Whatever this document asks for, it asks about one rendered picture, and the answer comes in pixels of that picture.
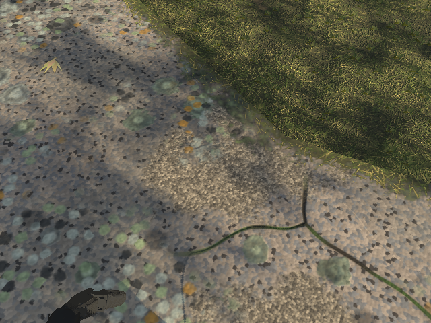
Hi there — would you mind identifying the robot left hand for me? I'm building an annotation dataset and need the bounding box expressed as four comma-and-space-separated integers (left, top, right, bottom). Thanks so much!
47, 288, 126, 323

